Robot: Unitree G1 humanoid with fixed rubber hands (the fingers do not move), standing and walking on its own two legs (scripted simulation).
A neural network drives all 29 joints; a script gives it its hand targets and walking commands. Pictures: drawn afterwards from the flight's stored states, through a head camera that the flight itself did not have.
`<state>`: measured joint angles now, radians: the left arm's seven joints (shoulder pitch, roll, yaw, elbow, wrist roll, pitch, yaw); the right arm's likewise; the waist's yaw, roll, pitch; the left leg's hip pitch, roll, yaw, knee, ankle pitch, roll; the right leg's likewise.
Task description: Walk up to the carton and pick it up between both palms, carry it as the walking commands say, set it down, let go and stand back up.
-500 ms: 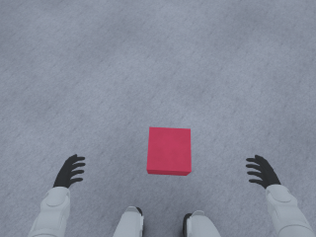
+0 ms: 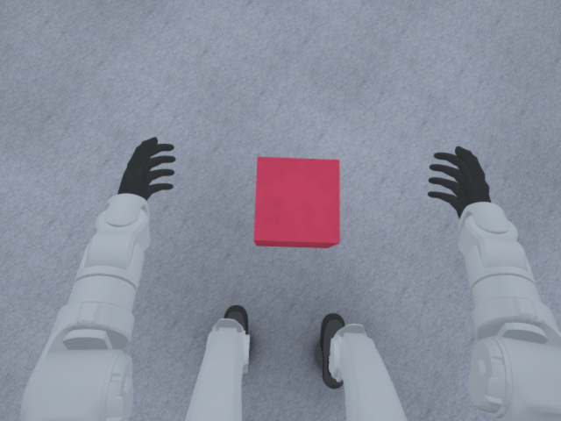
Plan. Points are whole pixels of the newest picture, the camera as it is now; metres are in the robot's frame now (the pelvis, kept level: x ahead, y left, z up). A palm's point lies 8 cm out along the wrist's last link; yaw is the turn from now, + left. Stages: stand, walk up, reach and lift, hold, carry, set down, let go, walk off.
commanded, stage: reach and lift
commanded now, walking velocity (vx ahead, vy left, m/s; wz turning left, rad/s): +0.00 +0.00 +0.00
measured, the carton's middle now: (295, 205) +0.50 -0.04 -0.59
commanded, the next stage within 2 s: none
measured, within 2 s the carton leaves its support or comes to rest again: neither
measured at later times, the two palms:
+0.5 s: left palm (169, 146) +0.50 +0.18 -0.13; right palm (442, 165) +0.48 -0.24 -0.14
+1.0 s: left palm (208, 174) +0.50 +0.15 -0.28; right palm (405, 187) +0.47 -0.24 -0.28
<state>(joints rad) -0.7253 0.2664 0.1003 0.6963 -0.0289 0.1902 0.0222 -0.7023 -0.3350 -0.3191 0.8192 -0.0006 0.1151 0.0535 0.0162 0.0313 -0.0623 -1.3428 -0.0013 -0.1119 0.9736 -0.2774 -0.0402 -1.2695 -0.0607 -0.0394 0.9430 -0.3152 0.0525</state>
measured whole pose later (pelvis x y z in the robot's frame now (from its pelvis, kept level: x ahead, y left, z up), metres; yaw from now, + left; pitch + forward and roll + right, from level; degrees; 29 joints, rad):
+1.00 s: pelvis -0.03 +0.00 -0.14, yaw -4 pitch +52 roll -5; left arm -1.15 0.22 0.25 0.79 0.03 0.17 0.08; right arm -1.14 -0.27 -0.41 0.86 0.00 0.12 -0.03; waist 0.01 0.05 -0.07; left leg -2.02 0.00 -0.11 1.52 -0.42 -0.05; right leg -1.96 -0.04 0.00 1.50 -0.46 0.06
